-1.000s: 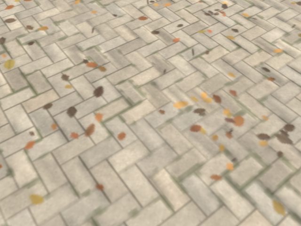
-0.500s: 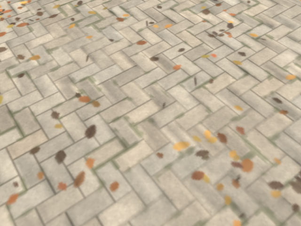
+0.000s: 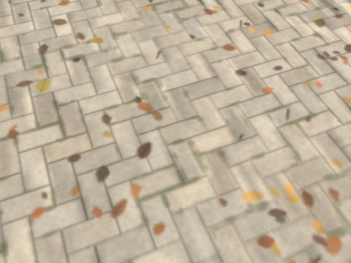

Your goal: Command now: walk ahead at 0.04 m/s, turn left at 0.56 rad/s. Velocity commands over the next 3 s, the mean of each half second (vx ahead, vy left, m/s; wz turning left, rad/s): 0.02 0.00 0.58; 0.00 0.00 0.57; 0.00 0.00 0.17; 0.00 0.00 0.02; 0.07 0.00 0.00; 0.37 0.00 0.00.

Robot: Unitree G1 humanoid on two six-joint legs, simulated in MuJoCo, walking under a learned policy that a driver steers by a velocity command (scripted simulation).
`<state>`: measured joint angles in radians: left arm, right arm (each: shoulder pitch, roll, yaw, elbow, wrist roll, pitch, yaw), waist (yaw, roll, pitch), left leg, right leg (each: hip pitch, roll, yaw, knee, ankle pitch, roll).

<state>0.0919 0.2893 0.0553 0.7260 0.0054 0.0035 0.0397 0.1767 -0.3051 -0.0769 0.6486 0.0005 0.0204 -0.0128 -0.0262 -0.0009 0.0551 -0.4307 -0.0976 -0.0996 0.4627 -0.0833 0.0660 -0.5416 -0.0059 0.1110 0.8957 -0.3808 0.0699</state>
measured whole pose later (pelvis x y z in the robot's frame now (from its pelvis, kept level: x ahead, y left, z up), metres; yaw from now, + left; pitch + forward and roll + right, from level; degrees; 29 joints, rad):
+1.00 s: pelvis +0.02 -0.03 +0.00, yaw +36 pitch +2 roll -1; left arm 0.12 0.29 0.08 0.71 0.00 -0.01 0.00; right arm 0.16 -0.32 -0.07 0.60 0.01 0.05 -0.02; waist -0.01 0.01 0.03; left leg -0.33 -0.10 -0.19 0.55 -0.24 0.02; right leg -0.33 0.03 0.06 0.59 -0.29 0.05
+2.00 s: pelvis +0.00 -0.01 +0.00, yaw +39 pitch -2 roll +0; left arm 0.21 0.24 0.04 0.97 0.00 0.01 0.04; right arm 0.25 -0.22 -0.03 0.86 -0.01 0.00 -0.02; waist 0.02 0.00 0.04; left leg -0.16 -0.02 -0.06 0.51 -0.32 0.00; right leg -0.22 -0.04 0.04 0.51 -0.26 0.05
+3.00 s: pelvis +0.19 +0.13 -0.02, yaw +38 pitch +1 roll +0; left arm 0.50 0.23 0.02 1.08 0.01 -0.05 0.02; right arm -0.06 -0.23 -0.03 0.81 0.01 -0.11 0.04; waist 0.08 0.01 0.05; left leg -0.50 -0.01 0.04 0.53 -0.03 0.07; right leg 0.10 -0.01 0.00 0.48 -0.47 0.00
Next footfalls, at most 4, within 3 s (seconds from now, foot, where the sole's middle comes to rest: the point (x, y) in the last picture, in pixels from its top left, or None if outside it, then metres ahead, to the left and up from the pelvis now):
0.16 right None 0.10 -0.16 -0.77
0.58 left None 0.01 0.09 -0.77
1.02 right None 0.13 -0.10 -0.77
1.32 left None -0.06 0.09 -0.77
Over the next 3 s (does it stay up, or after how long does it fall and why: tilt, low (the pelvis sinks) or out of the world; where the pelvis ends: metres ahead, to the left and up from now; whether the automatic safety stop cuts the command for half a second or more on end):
stays up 0.19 0.13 -0.02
